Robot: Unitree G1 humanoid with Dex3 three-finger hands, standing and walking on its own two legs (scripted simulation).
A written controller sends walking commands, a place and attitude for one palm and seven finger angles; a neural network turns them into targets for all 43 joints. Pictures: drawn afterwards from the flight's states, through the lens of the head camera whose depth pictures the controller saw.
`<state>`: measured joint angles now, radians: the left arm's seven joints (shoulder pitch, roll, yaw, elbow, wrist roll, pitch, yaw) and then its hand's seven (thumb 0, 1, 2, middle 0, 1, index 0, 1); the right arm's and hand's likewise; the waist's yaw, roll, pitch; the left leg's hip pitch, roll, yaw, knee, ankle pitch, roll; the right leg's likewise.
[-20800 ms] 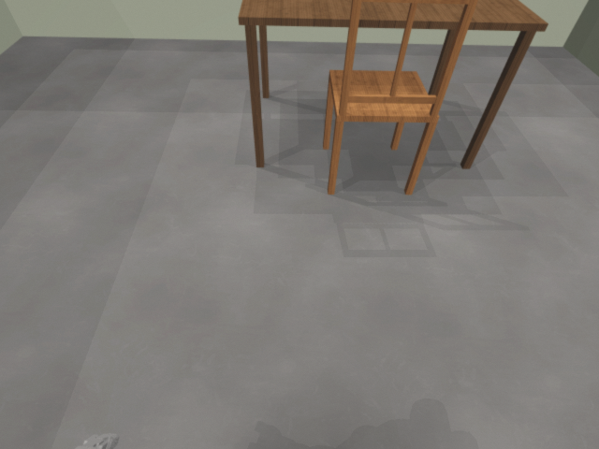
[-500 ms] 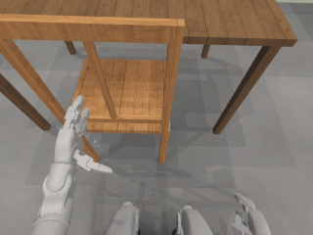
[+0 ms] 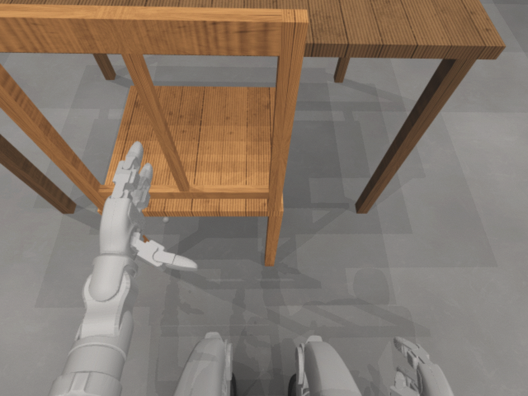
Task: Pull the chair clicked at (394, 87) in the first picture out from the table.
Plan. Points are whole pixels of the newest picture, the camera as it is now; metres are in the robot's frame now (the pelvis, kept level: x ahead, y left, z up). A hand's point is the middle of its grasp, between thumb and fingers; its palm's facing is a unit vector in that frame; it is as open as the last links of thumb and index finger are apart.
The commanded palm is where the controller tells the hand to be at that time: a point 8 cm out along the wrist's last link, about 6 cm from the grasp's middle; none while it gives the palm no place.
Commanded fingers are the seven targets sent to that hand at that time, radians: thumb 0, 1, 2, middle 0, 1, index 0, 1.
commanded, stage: aim the fingers beside a spindle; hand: left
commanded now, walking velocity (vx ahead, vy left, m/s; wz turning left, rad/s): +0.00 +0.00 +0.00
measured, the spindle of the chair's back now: (164, 137) +0.50 +0.17 +0.04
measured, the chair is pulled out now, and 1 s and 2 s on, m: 0.00 0.00 0.00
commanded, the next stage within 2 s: push the fingers through the gap in 0.42 s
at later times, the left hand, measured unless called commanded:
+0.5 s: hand (163, 228) +0.35 +0.15 +0.02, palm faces -0.01 -1.00 -0.02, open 16.9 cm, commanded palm +0.33 +0.21 +0.02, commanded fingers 0.00 -0.50 0.30 -0.06 -0.08 -0.06 -0.08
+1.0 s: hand (174, 196) +0.40 +0.14 +0.03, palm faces +0.01 -1.00 -0.04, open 16.9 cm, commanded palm +0.38 +0.20 +0.02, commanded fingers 0.00 -0.50 0.30 -0.06 -0.08 -0.06 -0.08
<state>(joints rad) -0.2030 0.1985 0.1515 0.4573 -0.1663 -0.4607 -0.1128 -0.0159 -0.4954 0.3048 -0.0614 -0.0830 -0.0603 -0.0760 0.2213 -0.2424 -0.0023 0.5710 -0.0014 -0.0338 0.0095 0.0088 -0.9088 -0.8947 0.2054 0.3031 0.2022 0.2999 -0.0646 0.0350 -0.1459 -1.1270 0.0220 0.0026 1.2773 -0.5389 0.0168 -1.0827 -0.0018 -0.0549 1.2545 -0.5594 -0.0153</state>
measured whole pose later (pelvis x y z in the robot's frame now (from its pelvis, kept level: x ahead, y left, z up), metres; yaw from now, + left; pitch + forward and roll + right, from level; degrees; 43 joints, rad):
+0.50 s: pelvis +0.00 +0.00 +0.00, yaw +0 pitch +22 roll -2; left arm -0.17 0.19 0.12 0.44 -0.16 -0.48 -0.10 -0.02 -0.50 0.30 -0.06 -0.08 -0.06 -0.08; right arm 0.20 -0.24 0.00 0.56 0.00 -0.03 0.01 0.01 -0.91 -0.89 0.21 0.30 0.20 0.30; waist -0.05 0.03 -0.15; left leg -1.13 0.02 0.00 1.28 -0.54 0.02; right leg -1.07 -0.01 -0.06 1.25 -0.56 -0.01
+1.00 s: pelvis +0.00 +0.00 +0.00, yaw +0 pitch +23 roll -2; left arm -0.38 0.21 0.17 0.62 -0.13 -0.47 -0.07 -0.02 -0.50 0.30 -0.06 -0.08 -0.06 -0.08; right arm 0.24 -0.24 0.00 0.59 -0.01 -0.01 0.01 0.01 -0.91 -0.89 0.21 0.30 0.20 0.30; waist -0.09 0.04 -0.15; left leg -1.16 0.02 0.00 1.29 -0.53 0.02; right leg -1.11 0.00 -0.06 1.26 -0.55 -0.01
